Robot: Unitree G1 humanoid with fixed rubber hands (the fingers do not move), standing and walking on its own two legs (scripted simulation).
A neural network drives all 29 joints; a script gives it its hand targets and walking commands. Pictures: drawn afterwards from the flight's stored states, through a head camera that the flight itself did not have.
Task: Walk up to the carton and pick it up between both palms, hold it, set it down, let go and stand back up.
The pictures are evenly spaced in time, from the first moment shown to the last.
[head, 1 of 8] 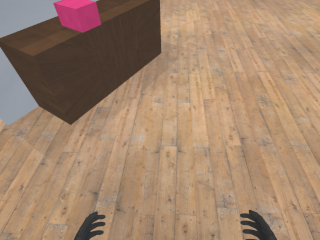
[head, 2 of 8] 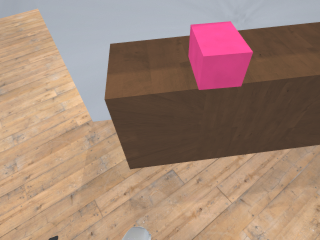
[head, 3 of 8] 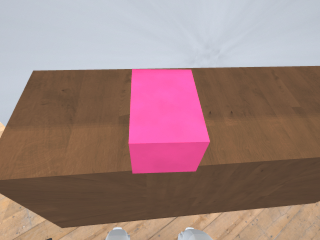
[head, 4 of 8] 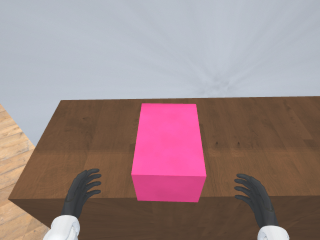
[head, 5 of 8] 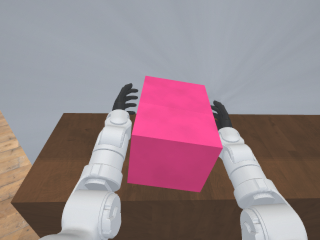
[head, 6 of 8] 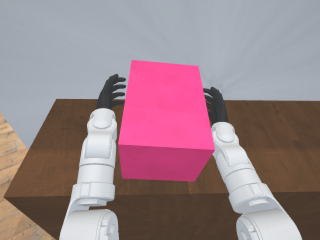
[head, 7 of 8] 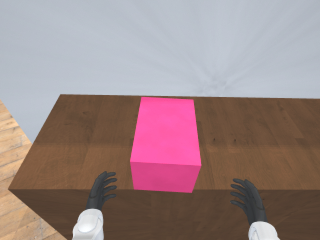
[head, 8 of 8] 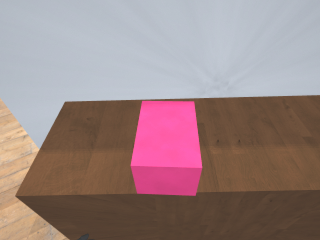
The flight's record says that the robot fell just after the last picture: no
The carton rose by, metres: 0.23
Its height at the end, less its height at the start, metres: +0.00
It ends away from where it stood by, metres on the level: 0.01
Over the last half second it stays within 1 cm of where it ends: yes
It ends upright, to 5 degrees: yes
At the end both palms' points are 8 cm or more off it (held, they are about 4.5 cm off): yes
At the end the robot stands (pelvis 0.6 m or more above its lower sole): yes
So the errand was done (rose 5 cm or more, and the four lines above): yes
